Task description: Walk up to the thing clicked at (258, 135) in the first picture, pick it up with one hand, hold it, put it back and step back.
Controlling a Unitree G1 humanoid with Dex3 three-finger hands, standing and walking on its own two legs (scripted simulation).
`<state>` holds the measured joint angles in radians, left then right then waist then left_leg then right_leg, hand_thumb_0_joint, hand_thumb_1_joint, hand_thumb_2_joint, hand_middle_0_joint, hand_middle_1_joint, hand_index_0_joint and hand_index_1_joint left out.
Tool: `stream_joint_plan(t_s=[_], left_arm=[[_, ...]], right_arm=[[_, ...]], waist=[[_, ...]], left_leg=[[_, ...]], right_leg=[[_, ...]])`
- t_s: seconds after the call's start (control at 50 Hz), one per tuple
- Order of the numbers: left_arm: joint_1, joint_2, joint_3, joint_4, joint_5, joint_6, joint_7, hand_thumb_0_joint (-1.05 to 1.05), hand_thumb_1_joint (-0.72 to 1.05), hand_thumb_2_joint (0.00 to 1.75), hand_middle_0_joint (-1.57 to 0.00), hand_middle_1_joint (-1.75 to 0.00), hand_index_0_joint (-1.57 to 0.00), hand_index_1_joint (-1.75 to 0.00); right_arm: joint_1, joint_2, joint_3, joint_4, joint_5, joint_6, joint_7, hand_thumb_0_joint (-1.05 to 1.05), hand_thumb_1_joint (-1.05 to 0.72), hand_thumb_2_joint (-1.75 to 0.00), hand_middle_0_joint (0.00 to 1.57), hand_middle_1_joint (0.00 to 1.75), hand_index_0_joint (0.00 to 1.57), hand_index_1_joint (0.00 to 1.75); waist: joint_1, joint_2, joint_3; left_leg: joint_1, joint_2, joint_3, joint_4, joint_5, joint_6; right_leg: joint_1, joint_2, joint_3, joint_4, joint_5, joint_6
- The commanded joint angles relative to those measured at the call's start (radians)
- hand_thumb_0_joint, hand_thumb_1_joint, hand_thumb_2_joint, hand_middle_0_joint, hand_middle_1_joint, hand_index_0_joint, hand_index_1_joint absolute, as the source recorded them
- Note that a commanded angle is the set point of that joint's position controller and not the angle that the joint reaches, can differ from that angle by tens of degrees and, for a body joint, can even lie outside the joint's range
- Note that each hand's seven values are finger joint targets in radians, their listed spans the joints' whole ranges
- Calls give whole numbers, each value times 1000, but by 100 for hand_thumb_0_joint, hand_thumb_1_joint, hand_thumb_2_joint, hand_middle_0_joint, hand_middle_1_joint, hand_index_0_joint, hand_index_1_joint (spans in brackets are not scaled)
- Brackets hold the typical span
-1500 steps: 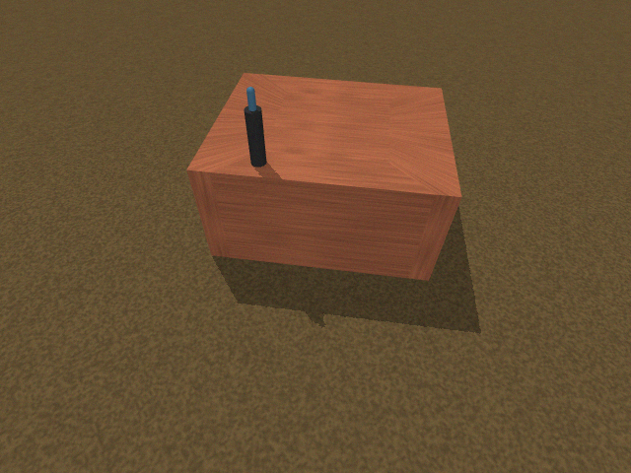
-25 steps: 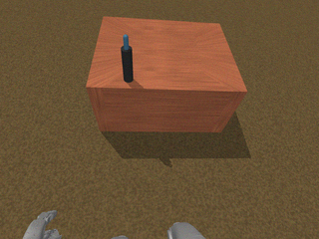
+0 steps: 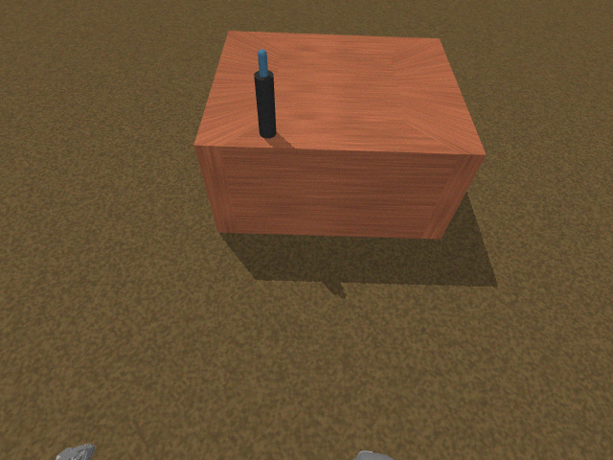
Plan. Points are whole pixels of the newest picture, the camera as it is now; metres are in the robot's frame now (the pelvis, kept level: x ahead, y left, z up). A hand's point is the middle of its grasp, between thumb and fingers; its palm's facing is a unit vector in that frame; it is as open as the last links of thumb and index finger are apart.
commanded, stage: step back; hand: left
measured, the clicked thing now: (265, 95) +1.06 +0.17 -0.17
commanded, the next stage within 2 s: stand in 0.86 s
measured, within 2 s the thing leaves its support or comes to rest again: neither
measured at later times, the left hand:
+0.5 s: hand out of the picture +0.08 +0.27 -0.14, palm faces +0.04 -0.94 -0.35, open 7.4 cm
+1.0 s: hand out of the picture +0.11 +0.26 -0.13, palm faces +0.04 -0.94 -0.35, open 7.4 cm
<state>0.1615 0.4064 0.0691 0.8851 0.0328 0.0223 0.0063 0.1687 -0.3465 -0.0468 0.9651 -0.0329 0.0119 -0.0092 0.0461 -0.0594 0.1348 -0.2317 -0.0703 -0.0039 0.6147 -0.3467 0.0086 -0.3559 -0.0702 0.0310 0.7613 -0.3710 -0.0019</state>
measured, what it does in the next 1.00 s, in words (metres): stands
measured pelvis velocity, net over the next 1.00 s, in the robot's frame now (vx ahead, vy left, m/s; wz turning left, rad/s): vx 0.02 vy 0.00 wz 0.03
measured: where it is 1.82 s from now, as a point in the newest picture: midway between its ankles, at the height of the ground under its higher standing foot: outside the picture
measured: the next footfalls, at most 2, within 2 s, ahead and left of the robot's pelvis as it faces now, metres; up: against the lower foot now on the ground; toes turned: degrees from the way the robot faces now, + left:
none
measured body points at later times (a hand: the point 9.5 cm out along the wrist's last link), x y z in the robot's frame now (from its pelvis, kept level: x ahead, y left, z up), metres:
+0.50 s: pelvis +0.01 +0.00 +0.02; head +0.01 +0.01 +0.47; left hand +0.08 +0.32 -0.11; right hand +0.09 -0.30 -0.11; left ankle +0.00 +0.12 -0.72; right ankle +0.00 -0.13 -0.72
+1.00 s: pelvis +0.02 +0.00 +0.02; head +0.04 +0.01 +0.47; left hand +0.11 +0.31 -0.10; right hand +0.14 -0.29 -0.10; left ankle +0.00 +0.12 -0.72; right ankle +0.00 -0.13 -0.72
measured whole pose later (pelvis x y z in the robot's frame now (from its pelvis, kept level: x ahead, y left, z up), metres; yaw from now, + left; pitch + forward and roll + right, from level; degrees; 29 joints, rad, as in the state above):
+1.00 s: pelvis +0.02 +0.00 +0.02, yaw +1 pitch -2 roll +0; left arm 0.06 0.36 0.01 1.09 0.00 -0.01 0.01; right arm 0.05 -0.33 -0.02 1.08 -0.01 -0.01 0.01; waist 0.02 -0.01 0.08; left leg -0.13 -0.02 -0.03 0.42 -0.25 0.01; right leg -0.11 -0.04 -0.04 0.41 -0.25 0.02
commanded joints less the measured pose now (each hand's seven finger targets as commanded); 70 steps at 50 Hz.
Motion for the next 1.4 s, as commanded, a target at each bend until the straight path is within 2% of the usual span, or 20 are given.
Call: stream_joint_plan(t_s=[0.0,0.04,0.12,0.14,0.16,0.18,0.2,0.22,0.26,0.32,0.34,0.38,0.42,0.5,0.56,0.82,0.84,0.96,1.08,1.38], left_arm=[[-62,208,37,-45,-9,-22,12,0,90,90,-20,-30,-20,-30],[-35,190,39,-25,-15,-33,-9,0,90,90,-20,-30,-20,-30],[15,148,37,35,-13,-56,-3,0,90,90,-20,-30,-20,-30],[35,168,43,52,-5,-63,6,0,90,90,-20,-30,-20,-30],[74,196,49,64,4,-73,14,0,90,90,-20,-30,-20,-30],[76,259,59,66,10,-80,19,0,90,90,-20,-30,-20,-30],[-17,300,63,43,9,-80,15,0,90,90,-20,-30,-20,-30],[-90,283,61,19,10,-78,12,0,90,90,-20,-30,-20,-30],[-124,220,43,10,1,-80,11,0,90,90,-20,-30,-20,-30],[-120,184,22,35,-5,-72,2,0,90,90,-20,-30,-20,-30],[-117,169,15,38,-10,-69,-3,0,90,90,-20,-30,-20,-30],[-94,149,8,60,-25,-62,-7,0,90,90,-20,-30,-20,-30],[-78,160,11,88,-14,-68,-2,0,90,90,-20,-30,-20,-30],[-66,193,15,106,-21,-81,5,0,90,90,-20,-30,-20,-30],[-86,186,13,103,-23,-77,12,0,90,90,-20,-30,-20,-30],[-146,185,5,123,-17,-66,17,0,90,90,-20,-30,-20,-30],[-140,135,-15,143,-31,-59,13,0,90,90,-20,-30,-20,-30],[-126,152,-15,160,-28,-55,13,0,90,90,-20,-30,-20,-30],[-143,153,-20,177,-23,-52,6,0,90,90,-20,-30,-20,-30],[-117,159,-25,202,-22,-60,-2,0,90,90,-20,-30,-20,-30]], right_arm=[[-93,-367,-80,-92,-4,-45,-8,0,-90,-90,20,30,20,30],[-136,-269,-51,-92,-14,-48,-3,0,-90,-90,20,30,20,30],[-107,-239,-44,-60,3,-35,7,0,-90,-90,20,30,20,30],[-109,-212,-35,-65,9,-26,8,0,-90,-90,20,30,20,30],[-107,-177,-24,-78,15,-24,8,0,-90,-90,20,30,20,30],[-109,-148,-21,-83,16,-23,7,0,-90,-90,20,30,20,30],[-72,-188,-34,-61,12,-17,0,0,-90,-90,20,30,20,30],[-28,-220,-46,-32,9,-19,2,0,-90,-90,20,30,20,30],[-2,-208,-40,-6,16,-28,14,0,-90,-90,20,30,20,30],[14,-196,-44,15,3,-40,13,0,-90,-90,20,30,20,30],[4,-210,-47,12,-3,-43,9,0,-90,-90,20,30,20,30],[-93,-251,-41,-3,-2,-47,9,0,-90,-90,20,30,20,30],[-135,-241,-33,2,1,-43,15,0,-90,-90,20,30,20,30],[-102,-210,-25,22,10,-51,6,0,-90,-90,20,30,20,30],[-85,-217,-31,39,15,-47,1,0,-90,-90,20,30,20,30],[-148,-193,-30,44,13,-31,1,0,-90,-90,20,30,20,30],[-142,-205,-18,43,20,-38,0,0,-90,-90,20,30,20,30],[-150,-207,-15,57,26,-49,-4,0,-90,-90,20,30,20,30],[-171,-200,-5,67,27,-44,-2,0,-90,-90,20,30,20,30],[-134,-208,3,103,23,-44,9,0,-90,-90,20,30,20,30]], waist=[[-42,234,-111],[-11,192,-77],[3,206,-103],[12,156,-128],[22,68,-151],[21,-55,-142],[0,-65,-102],[-37,-46,-70],[-61,-13,-85],[-73,-7,-130],[-67,28,-136],[-19,111,-108],[-2,106,-92],[-19,112,-190],[-29,124,-232],[-35,46,-190],[-42,62,-167],[-38,91,-237],[-40,81,-190],[-42,55,-124]], left_leg=[[-134,444,-550,-380,-248,250],[-94,287,-281,-315,-149,157],[-118,201,-176,-195,27,73],[-156,179,-149,-139,39,56],[-215,135,-106,-16,50,31],[-293,40,-81,92,-86,1],[-213,70,-81,191,-223,-11],[-128,110,-92,199,-192,-13],[-84,88,-74,47,-105,2],[77,112,-97,-179,82,17],[88,157,-175,-233,74,33],[-45,252,-305,-308,-104,92],[-115,240,-244,-292,-31,74],[-10,158,-109,-164,369,22],[57,165,-93,-136,524,26],[35,160,-94,-172,395,31],[84,186,-137,-233,489,31],[189,200,-117,-247,631,16],[149,188,-107,-313,406,8],[118,183,-113,-358,203,2]], right_leg=[[-5,-1,47,134,-208,-16],[27,10,19,8,-134,-24],[243,74,-73,-335,80,-18],[325,62,-32,-355,130,-25],[386,-23,107,-403,116,-49],[346,-185,354,-492,-18,-118],[162,-309,436,-519,-183,-207],[44,-315,431,-525,-253,-230],[80,-203,245,-458,-139,-164],[26,-108,95,-348,68,-77],[16,-69,58,-285,116,-55],[89,25,-24,-248,-23,-20],[212,9,-24,-310,43,-30],[294,-57,34,-323,358,-48],[300,-54,2,-295,450,-47],[293,-68,13,-331,381,-38],[255,-58,18,-354,436,-21],[319,-60,2,-382,505,-13],[310,-61,16,-452,361,-10],[243,-63,44,-523,185,-13]])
